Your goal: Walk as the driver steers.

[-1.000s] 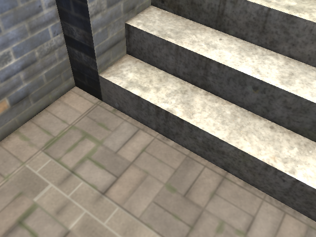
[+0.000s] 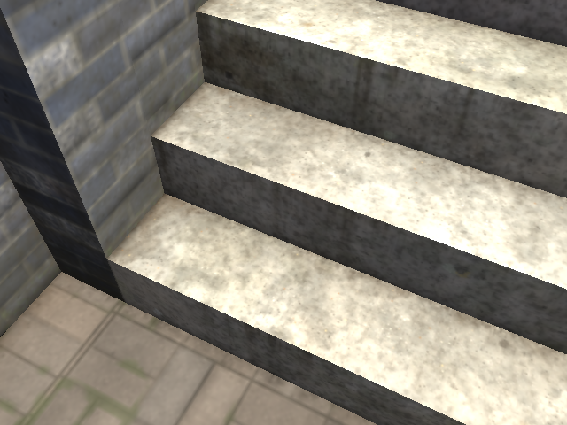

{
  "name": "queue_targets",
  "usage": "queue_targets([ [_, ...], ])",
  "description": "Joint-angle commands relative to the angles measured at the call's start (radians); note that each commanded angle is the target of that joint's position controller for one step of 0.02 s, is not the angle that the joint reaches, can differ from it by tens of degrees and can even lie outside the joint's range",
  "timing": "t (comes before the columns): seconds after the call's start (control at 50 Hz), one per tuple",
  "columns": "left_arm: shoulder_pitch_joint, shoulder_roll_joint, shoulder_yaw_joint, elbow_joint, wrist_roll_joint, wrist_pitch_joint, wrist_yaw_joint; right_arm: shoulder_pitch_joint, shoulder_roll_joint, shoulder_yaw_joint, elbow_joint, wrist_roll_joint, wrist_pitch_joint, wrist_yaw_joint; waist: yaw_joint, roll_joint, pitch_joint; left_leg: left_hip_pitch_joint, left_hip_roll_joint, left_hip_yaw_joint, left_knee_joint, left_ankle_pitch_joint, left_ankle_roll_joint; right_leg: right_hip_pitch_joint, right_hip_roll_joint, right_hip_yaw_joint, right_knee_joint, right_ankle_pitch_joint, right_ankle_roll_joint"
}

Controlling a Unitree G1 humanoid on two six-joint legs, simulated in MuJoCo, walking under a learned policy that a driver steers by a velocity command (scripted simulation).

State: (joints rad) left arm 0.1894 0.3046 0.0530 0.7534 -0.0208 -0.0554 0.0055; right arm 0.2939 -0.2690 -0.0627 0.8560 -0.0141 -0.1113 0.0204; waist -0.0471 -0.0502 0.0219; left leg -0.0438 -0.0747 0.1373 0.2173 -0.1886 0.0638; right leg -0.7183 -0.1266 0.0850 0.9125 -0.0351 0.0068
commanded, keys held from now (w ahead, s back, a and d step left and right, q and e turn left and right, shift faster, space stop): w+e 0.14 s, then e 0.86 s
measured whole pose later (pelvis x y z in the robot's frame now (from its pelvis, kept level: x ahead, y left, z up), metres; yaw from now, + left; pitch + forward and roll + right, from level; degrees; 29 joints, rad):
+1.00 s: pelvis +0.26 -0.01 +0.00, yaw -35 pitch +2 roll -1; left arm 0.12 0.26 0.06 0.57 -0.01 0.06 0.03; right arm 0.19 -0.23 -0.03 0.62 -0.03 0.04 -0.09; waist -0.02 -0.03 0.06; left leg -0.30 0.07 0.12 0.48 -0.21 0.03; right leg -0.55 -0.02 0.01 1.12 -0.43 0.16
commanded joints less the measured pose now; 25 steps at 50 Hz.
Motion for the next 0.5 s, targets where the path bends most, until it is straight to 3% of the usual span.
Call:
queue_targets([
  [0.02,-0.061,0.032,-0.002,-0.069,0.003,-0.014,-0.012,-0.078,-0.155,-0.031,-0.073,0.004,-0.017,-0.009,-0.002,0.08,0.046,-0.097,0.262,-0.039,-0.129,0.266,0.119,0.095,0.004,-0.047,-0.163,0.134,-0.006],
  [0.08,-0.153,0.018,-0.011,-0.121,0.002,-0.018,-0.034,-0.028,-0.181,-0.036,-0.051,0.015,0.006,-0.018,-0.037,0.058,0.066,0.051,0.31,-0.023,-0.082,0.352,0.111,0.037,0.017,-0.081,-0.262,0.094,-0.029],
  [0.1,-0.134,0.011,-0.014,-0.121,0.009,-0.017,-0.04,-0.025,-0.186,-0.035,-0.052,0.016,0.021,-0.022,-0.029,0.074,0.038,0.096,0.323,-0.011,-0.038,0.463,0.111,0.064,0.036,-0.107,-0.244,0.058,-0.035],
  [0.12,-0.129,0.03,-0.008,-0.137,0.009,-0.015,-0.045,-0.039,-0.205,-0.04,-0.051,0.025,0.033,-0.031,-0.01,0.086,0.024,0.136,0.334,-0.003,0.018,0.577,0.096,0.071,0.048,-0.112,-0.261,-0.017,-0.048],
  [0.16,-0.071,0.077,0.011,-0.146,0.015,-0.014,-0.055,-0.072,-0.22,-0.039,-0.064,0.016,0.062,-0.052,0.044,0.118,-0.032,0.171,0.329,0.017,0.188,0.894,0.062,0.166,0.116,-0.166,-0.272,-0.13,-0.082],
  [0.18,0.059,0.106,0.03,-0.119,0.016,-0.018,-0.054,-0.093,-0.22,-0.039,-0.075,0.014,0.077,-0.064,0.111,0.121,-0.09,0.145,0.301,0.035,0.375,1.003,0.038,0.3,0.168,-0.19,-0.328,-0.108,-0.104],
  [0.2,0.217,0.168,0.061,-0.08,0.027,-0.026,-0.044,-0.109,-0.204,-0.028,-0.092,0.007,0.084,-0.071,0.196,0.091,-0.165,0.013,0.245,0.055,0.637,0.885,-0.015,0.536,0.183,-0.151,-0.434,0.047,-0.134],
  [0.22,0.259,0.281,0.08,-0.069,0.033,-0.025,-0.024,-0.034,-0.075,0.013,-0.127,-0.041,0.065,-0.064,0.128,-0.186,-0.239,-0.339,0.134,0.04,0.995,-0.016,-0.075,0.87,-0.039,0.139,-0.342,0.564,-0.206],
  [0.24,0.226,0.304,0.075,-0.13,0.076,-0.037,-0.024,0.038,-0.043,0.042,-0.146,-0.019,0.021,-0.041,0.086,-0.249,-0.438,-0.648,-0.04,-0.157,1.277,-0.501,-0.113,1.111,-0.283,0.651,-0.443,0.692,-0.456],
  [0.26,0.218,0.239,0.071,-0.14,0.058,-0.032,-0.024,-0.045,-0.172,0.01,-0.126,0.015,0.006,-0.026,0.153,-0.024,-0.437,-0.673,0.04,-0.27,1.295,-0.411,-0.095,1.054,-0.233,0.524,-0.478,0.607,-0.424],
  [0.28,0.142,0.2,0.057,-0.162,0.046,-0.03,-0.016,-0.124,-0.182,0.012,-0.161,0.025,0.003,-0.028,0.134,0.012,-0.287,-0.716,0.082,-0.241,1.222,-0.311,-0.086,0.915,-0.185,0.389,-0.502,0.532,-0.374],
  [0.3,0.076,0.163,0.047,-0.17,0.03,-0.021,-0.008,-0.137,-0.161,0.017,-0.154,0.007,0.012,-0.04,0.091,0.114,-0.192,-0.691,0.126,-0.226,1.144,-0.252,-0.099,0.763,-0.139,0.305,-0.526,0.494,-0.33],
  [0.32,0.029,0.145,0.038,-0.183,0.024,-0.009,0.001,-0.143,-0.174,0.011,-0.171,-0.002,0.027,-0.05,0.057,0.109,-0.143,-0.62,0.14,-0.224,1.084,-0.234,-0.112,0.629,-0.12,0.272,-0.553,0.502,-0.316],
  [0.34,0.008,0.149,0.035,-0.187,0.034,-0.002,0.004,-0.126,-0.168,0.01,-0.175,-0.002,0.046,-0.052,0.026,0.072,-0.128,-0.53,0.134,-0.213,1.056,-0.22,-0.119,0.516,-0.089,0.232,-0.576,0.526,-0.304],
  [0.38,-0.038,0.156,0.037,-0.2,0.044,0.006,0.01,-0.084,-0.113,0.025,-0.18,-0.007,0.062,-0.057,-0.01,0.008,-0.133,-0.446,0.087,-0.172,0.899,-0.18,-0.144,0.398,-0.014,0.13,-0.575,0.594,-0.284],
  [0.4,-0.038,0.166,0.04,-0.196,0.046,0.003,0.012,-0.068,-0.108,0.029,-0.177,-0.017,0.067,-0.06,-0.017,-0.012,-0.143,-0.429,0.068,-0.17,0.829,-0.16,-0.157,0.385,-0.006,0.124,-0.566,0.625,-0.279],
  [0.44,-0.012,0.16,0.041,-0.189,0.025,0.022,0.026,-0.097,-0.078,0.036,-0.182,-0.001,0.075,-0.065,0.004,-0.019,-0.194,-0.424,0.053,-0.176,0.723,-0.107,-0.178,0.436,-0.015,0.148,-0.535,0.553,-0.248],
  [0.46,-0.006,0.164,0.043,-0.19,0.02,0.032,0.031,-0.109,-0.081,0.036,-0.185,0.002,0.081,-0.065,0.016,-0.031,-0.214,-0.421,0.05,-0.185,0.682,-0.073,-0.181,0.455,-0.018,0.164,-0.522,0.491,-0.233],
  [0.5,-0.003,0.164,0.044,-0.194,0.027,0.049,0.039,-0.156,-0.097,0.029,-0.199,0.007,0.091,-0.063,0.035,-0.066,-0.221,-0.413,0.039,-0.201,0.616,-0.042,-0.179,0.473,-0.022,0.215,-0.511,0.33,-0.21],
])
